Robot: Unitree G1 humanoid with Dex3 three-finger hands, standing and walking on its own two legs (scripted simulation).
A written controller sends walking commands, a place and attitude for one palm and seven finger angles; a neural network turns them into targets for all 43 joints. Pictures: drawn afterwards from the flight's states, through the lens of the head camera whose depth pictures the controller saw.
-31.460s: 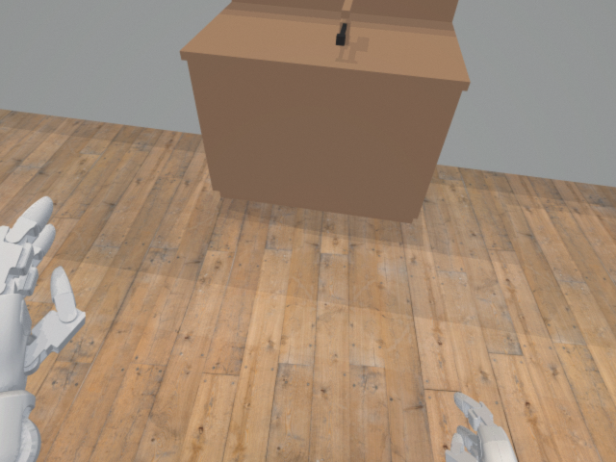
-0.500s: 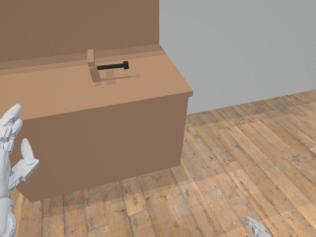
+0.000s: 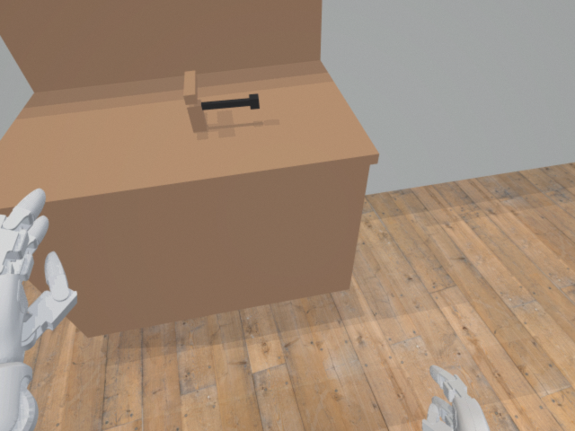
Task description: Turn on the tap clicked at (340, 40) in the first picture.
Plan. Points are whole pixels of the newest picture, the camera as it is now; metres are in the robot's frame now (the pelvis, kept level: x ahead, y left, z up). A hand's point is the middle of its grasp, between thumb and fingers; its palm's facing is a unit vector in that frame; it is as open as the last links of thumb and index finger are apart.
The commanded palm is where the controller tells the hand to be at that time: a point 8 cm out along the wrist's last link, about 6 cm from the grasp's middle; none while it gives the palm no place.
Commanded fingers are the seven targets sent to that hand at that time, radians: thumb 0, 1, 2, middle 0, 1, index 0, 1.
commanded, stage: stand and check the lever's angle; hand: left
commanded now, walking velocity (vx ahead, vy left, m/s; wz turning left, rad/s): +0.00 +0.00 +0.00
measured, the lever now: (254, 101) +0.88 +0.15 +0.03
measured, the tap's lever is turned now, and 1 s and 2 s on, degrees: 86 86 86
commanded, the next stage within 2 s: stand and wait in 0.08 s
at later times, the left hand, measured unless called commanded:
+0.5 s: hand (64, 264) +0.25 +0.27 +0.16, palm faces +0.36 -0.85 -0.38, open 7.4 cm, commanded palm +0.20 +0.31 +0.18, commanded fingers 0.00 0.90 0.90 -0.20 -0.30 -0.20 -0.30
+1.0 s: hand (47, 265) +0.25 +0.29 +0.16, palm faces +0.37 -0.85 -0.37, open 7.4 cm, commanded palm +0.20 +0.33 +0.18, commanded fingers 0.00 0.90 0.90 -0.20 -0.30 -0.20 -0.30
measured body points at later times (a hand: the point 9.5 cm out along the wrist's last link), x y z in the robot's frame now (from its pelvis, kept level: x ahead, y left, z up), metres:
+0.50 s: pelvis +0.03 +0.04 +0.01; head +0.05 +0.04 +0.46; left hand +0.23 +0.32 +0.19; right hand +0.21 -0.20 -0.07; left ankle +0.02 +0.14 -0.73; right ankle +0.04 -0.06 -0.73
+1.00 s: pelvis +0.03 +0.06 +0.01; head +0.04 +0.06 +0.46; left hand +0.23 +0.34 +0.18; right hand +0.20 -0.18 -0.07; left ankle +0.02 +0.14 -0.73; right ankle +0.04 -0.06 -0.73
